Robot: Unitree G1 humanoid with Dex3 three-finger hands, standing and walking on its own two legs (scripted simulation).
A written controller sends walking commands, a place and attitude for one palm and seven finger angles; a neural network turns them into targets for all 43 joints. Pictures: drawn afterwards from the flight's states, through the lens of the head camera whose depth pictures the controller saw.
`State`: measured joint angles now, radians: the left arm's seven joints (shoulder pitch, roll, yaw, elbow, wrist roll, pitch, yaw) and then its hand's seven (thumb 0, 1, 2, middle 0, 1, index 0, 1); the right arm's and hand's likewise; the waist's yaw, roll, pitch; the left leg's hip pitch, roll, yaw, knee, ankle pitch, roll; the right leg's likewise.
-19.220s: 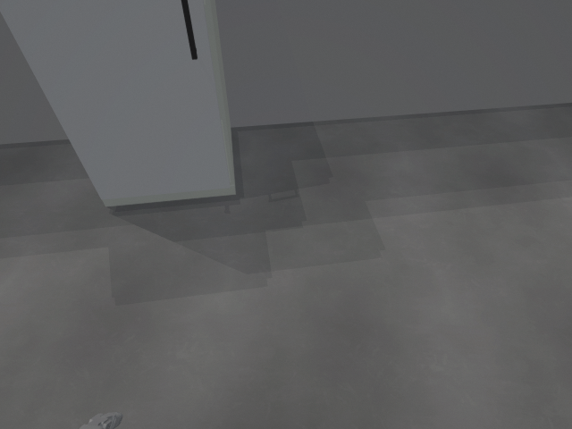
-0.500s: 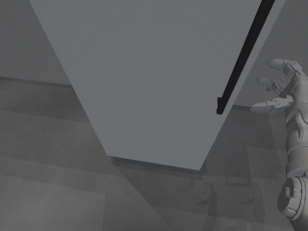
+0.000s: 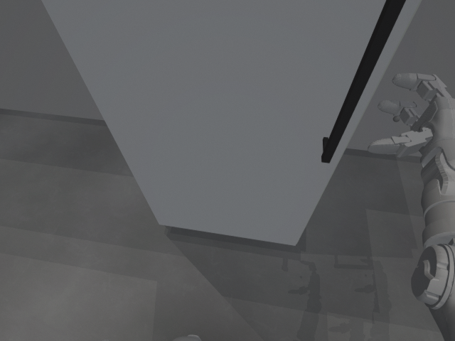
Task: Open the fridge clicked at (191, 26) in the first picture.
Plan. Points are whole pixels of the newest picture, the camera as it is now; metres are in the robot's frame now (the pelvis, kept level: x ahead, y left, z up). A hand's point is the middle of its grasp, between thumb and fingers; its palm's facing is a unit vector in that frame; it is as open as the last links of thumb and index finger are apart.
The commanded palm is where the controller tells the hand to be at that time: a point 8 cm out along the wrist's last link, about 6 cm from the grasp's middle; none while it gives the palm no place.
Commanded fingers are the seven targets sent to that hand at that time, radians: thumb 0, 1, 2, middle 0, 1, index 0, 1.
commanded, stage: feel for the door with the fingertips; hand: right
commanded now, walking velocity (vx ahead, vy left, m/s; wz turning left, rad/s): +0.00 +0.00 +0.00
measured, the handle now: (363, 62) +0.52 -0.13 +0.21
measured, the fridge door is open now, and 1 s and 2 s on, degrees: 0 0 0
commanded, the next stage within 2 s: slide the fingers in behind the handle in 0.64 s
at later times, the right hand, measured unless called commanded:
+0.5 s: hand (375, 116) +0.48 -0.17 +0.14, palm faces +0.02 +1.00 +0.01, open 14.0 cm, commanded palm +0.46 -0.22 +0.15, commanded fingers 0.00 0.50 -0.30 0.30 1.20 0.30 1.20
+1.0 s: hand (371, 114) +0.48 -0.17 +0.15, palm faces +0.02 +1.00 +0.01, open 13.9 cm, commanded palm +0.44 -0.21 +0.15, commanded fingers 0.00 0.50 -0.30 0.30 1.20 0.30 1.20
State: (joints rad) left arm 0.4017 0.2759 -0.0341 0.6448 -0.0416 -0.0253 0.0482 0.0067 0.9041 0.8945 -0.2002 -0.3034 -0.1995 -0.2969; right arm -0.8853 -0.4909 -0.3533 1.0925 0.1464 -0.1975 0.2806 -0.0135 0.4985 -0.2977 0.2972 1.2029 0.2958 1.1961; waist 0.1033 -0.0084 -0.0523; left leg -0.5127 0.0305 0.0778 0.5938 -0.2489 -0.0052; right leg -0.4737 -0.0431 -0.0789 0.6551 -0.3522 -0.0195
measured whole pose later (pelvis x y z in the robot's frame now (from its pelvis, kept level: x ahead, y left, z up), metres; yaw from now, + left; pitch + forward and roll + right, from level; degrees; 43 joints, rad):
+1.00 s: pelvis -0.01 +0.01 +0.00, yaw +0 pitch +10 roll +1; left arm 0.42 0.28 -0.02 0.67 -0.03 -0.05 0.03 0.01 0.90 0.89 -0.20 -0.30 -0.20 -0.30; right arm -0.93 -0.43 -0.32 1.12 0.13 -0.23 0.20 -0.01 0.50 -0.30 0.31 1.22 0.31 1.22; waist 0.11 -0.01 -0.05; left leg -0.54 0.03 0.08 0.61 -0.25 0.01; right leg -0.49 -0.05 -0.07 0.66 -0.34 -0.01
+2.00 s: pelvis -0.01 +0.01 +0.00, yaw +0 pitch +7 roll +0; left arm 0.39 0.26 -0.01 0.68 -0.03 -0.06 0.02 0.01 0.90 0.89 -0.20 -0.30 -0.20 -0.30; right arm -0.86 -0.29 -0.24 1.02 0.13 -0.20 0.08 -0.01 0.50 -0.30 0.30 1.20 0.30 1.20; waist 0.09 -0.02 -0.05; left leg -0.48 0.03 0.07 0.59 -0.24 0.01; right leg -0.42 -0.04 -0.08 0.62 -0.33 -0.01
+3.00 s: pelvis +0.00 +0.01 +0.00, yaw +0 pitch +8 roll +0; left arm 0.37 0.25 -0.02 0.67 -0.03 -0.05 0.02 0.01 0.91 0.89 -0.20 -0.30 -0.20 -0.30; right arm -0.86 -0.27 -0.25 1.01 0.12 -0.19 0.07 -0.01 0.09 -0.47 0.34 1.26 0.34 1.26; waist 0.08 -0.02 -0.06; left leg -0.48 0.03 0.07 0.59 -0.25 0.01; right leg -0.42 -0.04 -0.08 0.62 -0.34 -0.01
